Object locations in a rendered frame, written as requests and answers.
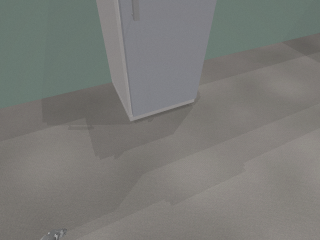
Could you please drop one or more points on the fridge door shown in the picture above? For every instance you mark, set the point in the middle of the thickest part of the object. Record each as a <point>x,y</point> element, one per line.
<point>164,50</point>

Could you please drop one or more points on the robot left hand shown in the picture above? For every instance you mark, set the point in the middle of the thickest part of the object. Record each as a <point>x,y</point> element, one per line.
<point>55,234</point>

